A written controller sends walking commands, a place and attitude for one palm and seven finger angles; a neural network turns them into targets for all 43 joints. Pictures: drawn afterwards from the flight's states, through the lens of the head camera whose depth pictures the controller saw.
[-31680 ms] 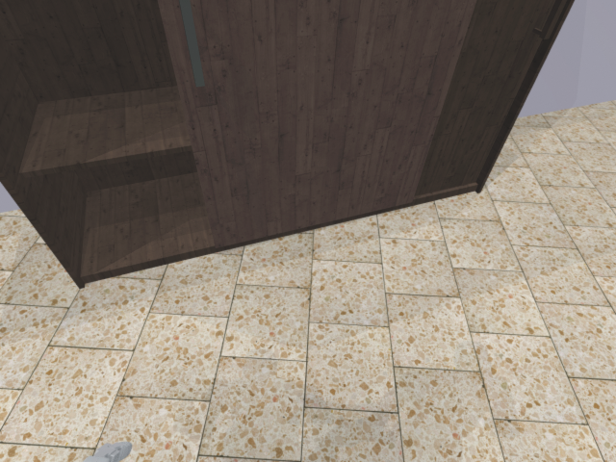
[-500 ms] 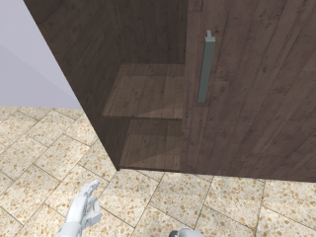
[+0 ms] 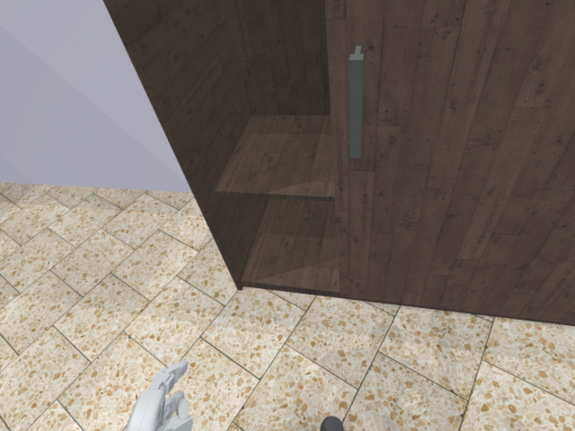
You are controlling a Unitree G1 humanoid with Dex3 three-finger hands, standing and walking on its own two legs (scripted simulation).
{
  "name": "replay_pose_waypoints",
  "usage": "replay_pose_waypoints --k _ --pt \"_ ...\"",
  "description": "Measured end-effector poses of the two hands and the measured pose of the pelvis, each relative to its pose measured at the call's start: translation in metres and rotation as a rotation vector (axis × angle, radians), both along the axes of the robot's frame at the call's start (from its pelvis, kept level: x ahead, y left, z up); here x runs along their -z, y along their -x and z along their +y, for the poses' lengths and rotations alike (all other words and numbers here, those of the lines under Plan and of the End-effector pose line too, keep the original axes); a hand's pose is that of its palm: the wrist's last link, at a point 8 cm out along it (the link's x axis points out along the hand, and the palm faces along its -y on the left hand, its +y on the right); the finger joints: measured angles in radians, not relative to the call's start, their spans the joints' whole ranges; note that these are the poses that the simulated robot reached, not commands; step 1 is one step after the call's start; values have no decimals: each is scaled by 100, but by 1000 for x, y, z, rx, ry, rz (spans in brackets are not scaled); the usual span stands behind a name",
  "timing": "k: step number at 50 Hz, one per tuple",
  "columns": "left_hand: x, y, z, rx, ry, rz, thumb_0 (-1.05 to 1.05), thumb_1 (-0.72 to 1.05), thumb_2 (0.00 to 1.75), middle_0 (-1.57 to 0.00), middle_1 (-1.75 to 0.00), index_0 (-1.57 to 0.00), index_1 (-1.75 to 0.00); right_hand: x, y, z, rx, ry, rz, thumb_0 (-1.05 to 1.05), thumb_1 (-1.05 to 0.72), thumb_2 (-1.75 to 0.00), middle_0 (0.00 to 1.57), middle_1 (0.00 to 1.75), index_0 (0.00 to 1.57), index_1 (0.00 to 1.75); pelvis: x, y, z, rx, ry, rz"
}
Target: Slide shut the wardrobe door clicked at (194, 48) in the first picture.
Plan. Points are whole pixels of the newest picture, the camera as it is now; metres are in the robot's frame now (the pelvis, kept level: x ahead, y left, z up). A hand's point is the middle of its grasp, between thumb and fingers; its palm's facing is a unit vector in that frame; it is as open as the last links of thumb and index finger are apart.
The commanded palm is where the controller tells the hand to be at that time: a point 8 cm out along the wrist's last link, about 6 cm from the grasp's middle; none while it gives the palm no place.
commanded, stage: stop stepping back and stand still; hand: right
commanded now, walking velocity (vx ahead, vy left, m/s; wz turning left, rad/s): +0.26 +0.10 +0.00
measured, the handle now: (356, 105) +0.68 -0.10 +0.10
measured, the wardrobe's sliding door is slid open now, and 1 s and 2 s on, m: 0.41 0.41 0.41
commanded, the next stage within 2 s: let the arm hang, fingers relaxed in 1.24 s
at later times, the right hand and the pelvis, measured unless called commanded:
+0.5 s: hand out of the picture +0.03 -0.34 +0.22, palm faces +0.38 +0.86 -0.35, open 7.4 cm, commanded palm -0.01 -0.40 +0.17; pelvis -0.17 -0.10 -0.02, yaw +3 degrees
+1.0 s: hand out of the picture -0.02 -0.43 +0.21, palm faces +0.41 +0.83 -0.38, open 7.4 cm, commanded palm -0.09 -0.47 +0.17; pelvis -0.25 -0.18 -0.02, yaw +3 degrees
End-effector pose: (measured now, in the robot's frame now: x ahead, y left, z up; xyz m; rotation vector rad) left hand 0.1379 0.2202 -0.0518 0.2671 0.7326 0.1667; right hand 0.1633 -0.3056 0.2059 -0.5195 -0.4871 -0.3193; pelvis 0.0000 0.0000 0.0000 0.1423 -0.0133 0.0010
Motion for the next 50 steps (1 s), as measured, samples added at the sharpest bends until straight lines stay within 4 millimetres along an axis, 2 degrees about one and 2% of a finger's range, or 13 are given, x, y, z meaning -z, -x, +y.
replay_pose_waypoints --k 5,8,11,15,17,22,25,27,31,34,39,44,50 --pt "28 31 -4 -4 13 -74 1 90 90 -20 -30 -20 -30 14 57 -11 -10 37 -4 2 -89 -90 21 30 21 30 34 41 -20 -20 2 -63" --pt "36 59 -13 -36 6 -33 1 90 90 -20 -30 -20 -30 24 85 -30 -22 -7 -90 1 -89 -90 21 30 21 30 43 55 -32 14 -21 -93" --pt "29 85 -27 -32 -39 -16 2 90 90 -20 -30 -20 -30 40 99 -58 20 -102 -172 1 -89 -90 21 30 21 30 45 74 -44 -14 12 -85" --pt "33 111 -49 -20 -83 -72 2 90 90 -20 -30 -20 -30 56 105 -85 42 -178 -205 1 -89 -90 21 30 20 30 61 115 -71 -40 62 -102" --pt "33 128 -66 -33 -37 -104 2 90 90 -20 -30 -20 -30 50 110 -87 11 -150 -182 2 -89 -90 20 30 20 30 58 130 -79 -69 89 -118" --pt "31 179 -109 -19 89 -50 2 90 90 -20 -30 -20 -30 2 146 -75 -122 -25 -234 2 -89 -90 20 30 20 30 32 153 -93 -30 67 -79" --pt "34 204 -124 -16 117 20 2 90 90 -20 -30 -20 -30 -14 165 -84 -120 42 -197 2 -89 -90 21 30 20 30 21 166 -103 -44 39 -48" --pt "38 215 -129 -23 130 38 2 90 90 -20 -30 -20 -30 -14 173 -97 -82 68 -124 1 -89 -90 21 30 20 30 18 175 -109 -58 29 -35" --pt "57 227 -127 -26 127 15 2 89 90 -20 -30 -20 -30 14 185 -122 8 90 42 1 -89 -90 21 30 20 30 35 198 -118 -67 33 -34" --pt "63 236 -119 -43 86 38 2 90 90 -20 -30 -20 -30 45 199 -133 15 -21 86 1 -89 -90 21 30 21 30 43 213 -128 -42 -9 -66" --pt "26 246 -115 -62 -44 13 2 90 90 -20 -30 -20 -30 69 219 -132 -40 -181 31 2 -89 -90 21 30 21 30 39 224 -141 -84 37 -55" --pt "11 243 -123 -78 -143 -110 2 90 90 -20 -30 -20 -30 53 225 -145 -102 -109 -98 2 -89 -90 21 30 21 30 53 240 -170 -96 88 -61" --pt "14 266 -172 -80 23 -75 1 90 90 -20 -30 -20 -30 -13 225 -166 -81 73 -190 2 -89 -90 21 30 21 30 22 248 -180 -57 80 -65"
